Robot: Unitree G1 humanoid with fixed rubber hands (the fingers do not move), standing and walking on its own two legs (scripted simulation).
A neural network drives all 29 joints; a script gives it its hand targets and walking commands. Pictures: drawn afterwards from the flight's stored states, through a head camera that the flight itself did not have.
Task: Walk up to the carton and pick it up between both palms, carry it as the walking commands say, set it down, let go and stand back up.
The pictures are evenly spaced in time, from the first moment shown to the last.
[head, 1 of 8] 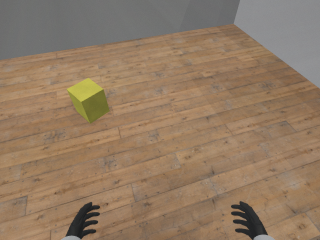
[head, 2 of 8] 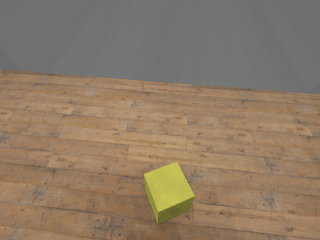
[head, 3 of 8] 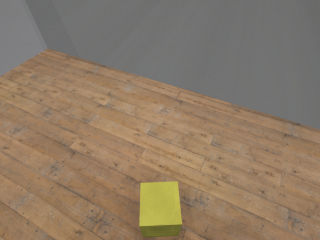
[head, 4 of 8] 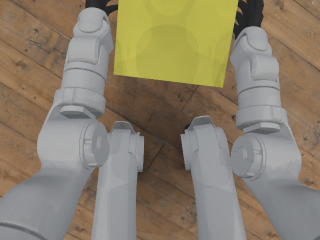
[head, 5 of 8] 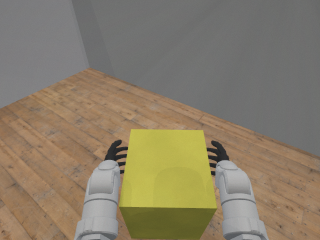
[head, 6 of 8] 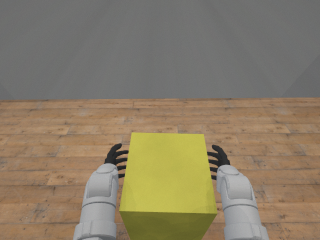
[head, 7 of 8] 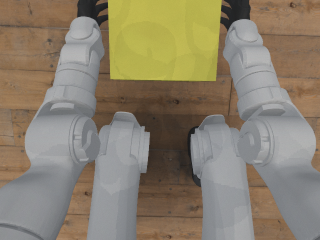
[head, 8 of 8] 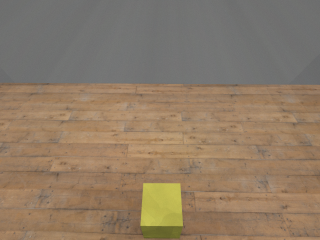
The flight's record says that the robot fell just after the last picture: no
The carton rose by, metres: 0.66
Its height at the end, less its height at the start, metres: +0.00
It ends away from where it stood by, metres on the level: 0.17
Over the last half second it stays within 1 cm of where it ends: yes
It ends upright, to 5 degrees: yes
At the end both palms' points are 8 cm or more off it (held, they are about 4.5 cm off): yes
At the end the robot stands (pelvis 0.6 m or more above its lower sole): yes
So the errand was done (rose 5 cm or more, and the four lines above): yes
